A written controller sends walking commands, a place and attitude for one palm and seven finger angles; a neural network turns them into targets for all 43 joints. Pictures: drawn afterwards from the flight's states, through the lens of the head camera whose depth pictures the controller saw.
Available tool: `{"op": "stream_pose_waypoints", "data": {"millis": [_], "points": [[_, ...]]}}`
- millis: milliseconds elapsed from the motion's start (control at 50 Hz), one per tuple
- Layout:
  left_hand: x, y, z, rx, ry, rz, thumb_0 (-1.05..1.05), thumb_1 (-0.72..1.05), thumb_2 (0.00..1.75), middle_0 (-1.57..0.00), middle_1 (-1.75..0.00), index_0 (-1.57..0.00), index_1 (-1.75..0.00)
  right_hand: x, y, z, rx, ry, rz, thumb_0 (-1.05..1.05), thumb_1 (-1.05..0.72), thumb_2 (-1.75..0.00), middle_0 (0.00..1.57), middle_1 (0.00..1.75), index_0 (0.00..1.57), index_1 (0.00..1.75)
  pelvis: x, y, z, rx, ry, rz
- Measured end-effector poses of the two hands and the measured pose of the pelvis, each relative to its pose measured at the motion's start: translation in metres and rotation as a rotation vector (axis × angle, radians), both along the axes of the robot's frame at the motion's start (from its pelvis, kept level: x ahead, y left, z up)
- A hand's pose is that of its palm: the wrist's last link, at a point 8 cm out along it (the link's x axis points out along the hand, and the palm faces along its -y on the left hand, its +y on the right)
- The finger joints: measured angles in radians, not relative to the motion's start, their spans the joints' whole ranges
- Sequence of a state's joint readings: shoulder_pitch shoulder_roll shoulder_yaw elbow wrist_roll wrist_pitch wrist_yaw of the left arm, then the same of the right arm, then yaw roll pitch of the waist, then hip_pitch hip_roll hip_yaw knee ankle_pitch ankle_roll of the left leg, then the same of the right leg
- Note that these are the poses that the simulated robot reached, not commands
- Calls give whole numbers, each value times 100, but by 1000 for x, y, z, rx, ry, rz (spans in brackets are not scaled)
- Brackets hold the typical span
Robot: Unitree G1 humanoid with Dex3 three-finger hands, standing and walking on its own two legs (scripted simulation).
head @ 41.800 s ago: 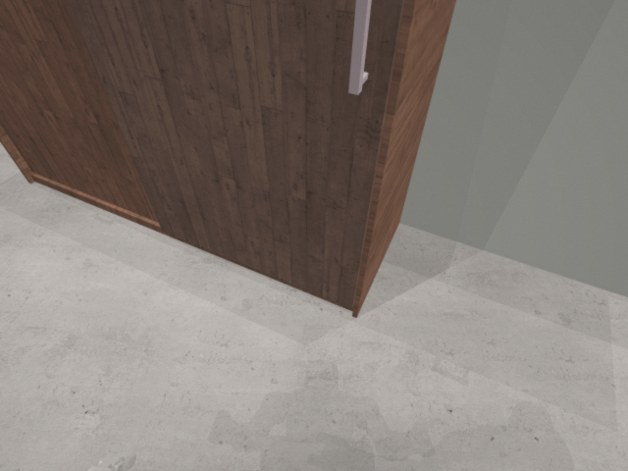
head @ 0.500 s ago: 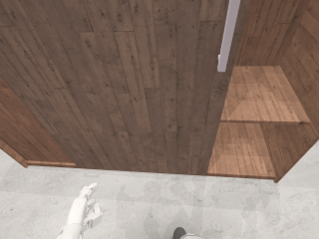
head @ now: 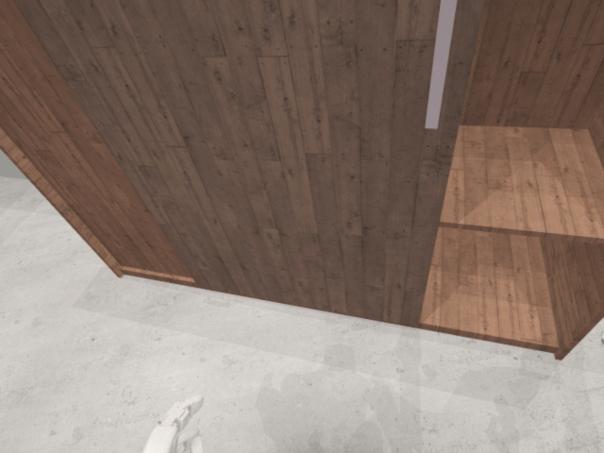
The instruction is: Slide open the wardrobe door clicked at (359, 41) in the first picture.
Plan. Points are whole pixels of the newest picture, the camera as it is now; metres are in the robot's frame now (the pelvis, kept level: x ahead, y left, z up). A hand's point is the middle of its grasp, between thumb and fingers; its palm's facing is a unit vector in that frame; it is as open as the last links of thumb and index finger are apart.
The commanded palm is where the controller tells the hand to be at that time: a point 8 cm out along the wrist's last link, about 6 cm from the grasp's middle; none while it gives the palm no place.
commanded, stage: stop stepping back and stand still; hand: right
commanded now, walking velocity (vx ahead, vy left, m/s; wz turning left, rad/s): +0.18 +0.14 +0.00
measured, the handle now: (442, 44) +0.64 -0.17 +0.22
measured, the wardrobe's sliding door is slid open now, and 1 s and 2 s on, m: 0.43 0.43 0.43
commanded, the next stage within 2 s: let the arm hang, fingers relaxed in 1.00 s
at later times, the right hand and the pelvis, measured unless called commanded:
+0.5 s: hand out of the picture +0.23 -0.29 +0.16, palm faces +0.44 +0.80 -0.40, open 7.5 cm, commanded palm +0.15 -0.34 +0.16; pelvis +0.01 -0.04 -0.04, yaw +0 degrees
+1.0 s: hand out of the picture +0.27 -0.30 +0.16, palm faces +0.38 +0.78 -0.49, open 7.5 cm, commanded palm +0.19 -0.35 +0.16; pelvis +0.06 -0.05 -0.02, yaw -1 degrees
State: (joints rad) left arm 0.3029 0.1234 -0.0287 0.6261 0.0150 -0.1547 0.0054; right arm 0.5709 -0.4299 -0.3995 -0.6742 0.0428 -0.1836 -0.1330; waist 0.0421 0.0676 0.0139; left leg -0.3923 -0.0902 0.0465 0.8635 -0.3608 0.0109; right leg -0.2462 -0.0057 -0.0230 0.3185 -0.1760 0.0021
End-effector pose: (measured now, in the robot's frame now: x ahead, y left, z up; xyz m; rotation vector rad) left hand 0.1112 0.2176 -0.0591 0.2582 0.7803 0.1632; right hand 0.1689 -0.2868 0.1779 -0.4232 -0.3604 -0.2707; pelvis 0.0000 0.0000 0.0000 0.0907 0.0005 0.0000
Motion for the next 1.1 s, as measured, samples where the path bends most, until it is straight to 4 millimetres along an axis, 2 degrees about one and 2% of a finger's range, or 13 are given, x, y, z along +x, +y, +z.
{"op": "stream_pose_waypoints", "data": {"millis": [60,120,240,360,420,480,580,640,700,800,900,1000,1100], "points": [[-9,0,-2,4,32,34,1,90,90,-21,-30,-21,-30,-12,-2,16,-101,33,26,2,-89,-90,21,31,20,30,1,-6,5,13,14,12],[-8,3,-11,9,51,58,1,90,90,-21,-30,-21,-30,-14,-23,15,-151,85,-53,1,-88,-90,21,31,21,30,0,-10,4,3,18,13],[14,13,-45,8,8,31,1,90,90,-21,-30,-21,-30,-18,-51,-29,-75,143,-211,1,-89,-90,21,31,21,30,-11,-18,-30,-52,1,31],[33,2,-34,59,-21,4,1,90,90,-21,-30,-21,-30,-4,-40,-55,131,15,-157,2,-89,-90,21,31,20,30,9,-27,-37,-68,-32,4],[49,-7,-35,72,-87,-4,1,90,90,-20,-30,-21,-30,8,-40,-43,81,-55,-113,2,-89,-90,21,31,21,30,11,-37,-45,-81,-39,5],[59,-24,-34,14,-117,-24,1,90,90,-20,-30,-20,-30,17,-44,-13,-55,-83,-98,2,-88,-90,21,31,21,30,8,-37,-39,-92,-40,1],[64,-44,-46,-103,-89,-62,1,90,90,-20,-30,-21,-30,16,-49,20,-233,-51,-127,2,-89,-90,21,31,21,30,16,-34,-31,-72,-12,-25],[64,-46,-54,-130,-34,-44,1,90,90,-21,-30,-21,-30,14,-54,8,-199,52,-164,2,-89,-90,21,31,21,30,29,-39,-27,-78,18,-15],[66,-43,-60,-103,24,-37,1,90,90,-21,-30,-21,-30,16,-64,-19,-118,157,-219,1,-89,-90,21,31,21,30,43,-44,-24,-91,33,-18],[82,-37,-59,-27,62,-39,1,90,90,-21,-30,-21,-30,35,-77,-55,9,220,-271,2,-89,-90,21,31,21,30,55,-50,-26,-102,27,-26],[110,-39,-37,-10,-31,-59,1,90,90,-20,-30,-21,-30,58,-62,-33,-14,116,-176,2,-89,-90,21,31,21,30,57,-50,-23,-85,21,-32],[132,-41,-21,-32,-126,-48,1,90,90,-20,-30,-21,-30,61,-54,-3,-149,45,-89,2,-89,-90,21,31,21,30,59,-50,-23,-82,45,-14],[130,-40,-22,-43,-125,-25,1,90,90,-20,-30,-21,-30,53,-70,-12,-160,134,-137,1,-88,-90,21,31,21,30,56,-53,-21,-81,51,-5]]}}
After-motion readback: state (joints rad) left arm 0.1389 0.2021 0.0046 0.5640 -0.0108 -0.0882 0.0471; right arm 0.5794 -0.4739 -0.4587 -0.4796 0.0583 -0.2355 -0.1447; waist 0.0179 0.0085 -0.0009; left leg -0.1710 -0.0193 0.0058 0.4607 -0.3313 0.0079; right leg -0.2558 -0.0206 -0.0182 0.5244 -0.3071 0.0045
